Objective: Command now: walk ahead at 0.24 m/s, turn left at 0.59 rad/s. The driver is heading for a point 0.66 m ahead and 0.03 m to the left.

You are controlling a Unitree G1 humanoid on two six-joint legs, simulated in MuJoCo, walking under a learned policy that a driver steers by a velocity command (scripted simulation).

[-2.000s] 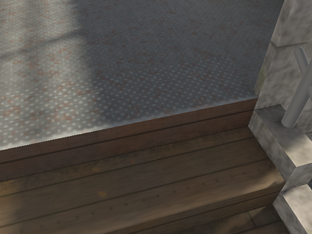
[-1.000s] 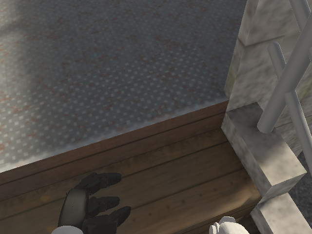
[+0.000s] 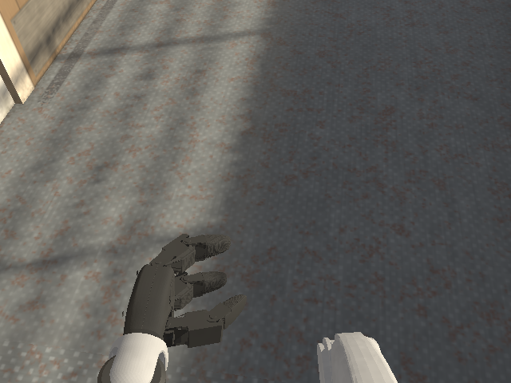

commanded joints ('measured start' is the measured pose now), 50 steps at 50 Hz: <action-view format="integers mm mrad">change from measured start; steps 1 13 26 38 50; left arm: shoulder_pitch -154 217 322 442 472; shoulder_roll -1 276 324 223 329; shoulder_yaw -14 128 152 113 138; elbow -112 42 223 266 269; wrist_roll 9 -78 -13 -42 -24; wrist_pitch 10 74 20 78 10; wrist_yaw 37 3 6 -33 -6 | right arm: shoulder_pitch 107 -147 -172 -277 -349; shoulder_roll -84 -49 30 -31 -36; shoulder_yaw -18 -63 29 3 -24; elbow -11 -288 -279 -307 -305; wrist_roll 39 24 76 22 15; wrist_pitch -58 -48 6 20 12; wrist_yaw -3 32 88 2 71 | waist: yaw -8 115 41 104 103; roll -59 -333 -130 111 -166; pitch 35 -347 -113 -87 107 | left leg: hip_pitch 91 -333 10 43 -298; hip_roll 275 -10 163 357 161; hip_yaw -312 -151 126 -182 114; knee -250 1257 102 -333 135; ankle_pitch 622 43 187 149 -49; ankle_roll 84 -167 -129 -31 -121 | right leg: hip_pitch -173 1036 915 972 1157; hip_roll -29 -366 -131 -10 -180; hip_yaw -38 868 -33 8 258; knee -17 -1935 -1950 -1707 -2258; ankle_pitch -145 437 322 -11 5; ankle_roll -39 -350 -80 50 -163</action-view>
